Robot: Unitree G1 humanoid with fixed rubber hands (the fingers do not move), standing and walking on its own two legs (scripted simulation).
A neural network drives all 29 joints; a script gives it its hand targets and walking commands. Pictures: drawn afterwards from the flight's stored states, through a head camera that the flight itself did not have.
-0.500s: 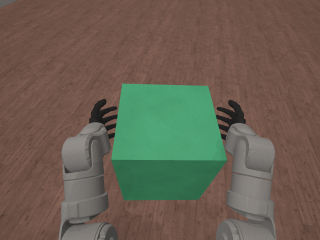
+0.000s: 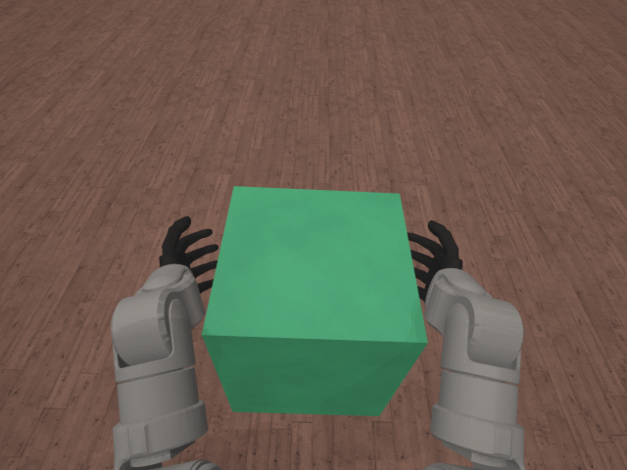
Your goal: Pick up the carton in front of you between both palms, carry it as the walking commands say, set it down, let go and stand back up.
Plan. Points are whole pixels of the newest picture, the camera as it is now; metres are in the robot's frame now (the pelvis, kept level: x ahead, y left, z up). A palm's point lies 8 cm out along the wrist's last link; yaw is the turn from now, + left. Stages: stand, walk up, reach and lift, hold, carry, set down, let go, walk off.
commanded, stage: carry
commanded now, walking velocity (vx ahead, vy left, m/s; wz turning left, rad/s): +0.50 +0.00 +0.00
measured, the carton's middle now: (311, 308) +0.34 -0.01 +0.02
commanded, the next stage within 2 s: none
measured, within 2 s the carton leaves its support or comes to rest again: neither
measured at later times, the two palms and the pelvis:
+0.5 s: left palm (216, 163) +0.56 +0.13 +0.09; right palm (397, 159) +0.58 -0.17 +0.09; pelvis +0.35 -0.03 +0.00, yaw +3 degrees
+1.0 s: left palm (210, 67) +0.89 +0.18 +0.09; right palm (349, 70) +0.88 -0.12 +0.10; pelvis +0.67 +0.03 +0.01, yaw +0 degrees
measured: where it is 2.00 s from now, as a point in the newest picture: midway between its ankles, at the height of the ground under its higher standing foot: (285, 271)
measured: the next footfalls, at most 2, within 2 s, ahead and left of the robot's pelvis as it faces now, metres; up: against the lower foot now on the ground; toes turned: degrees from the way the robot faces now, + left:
right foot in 0.20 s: +0.32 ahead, -0.12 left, +0.00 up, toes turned -8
left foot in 0.68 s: +0.67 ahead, +0.12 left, +0.00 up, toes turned +12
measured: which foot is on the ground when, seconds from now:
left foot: down 0.00-0.20, up 0.22-0.66, down 0.68-1.00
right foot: up 0.00-0.18, down 0.20-0.72, up 0.74-1.00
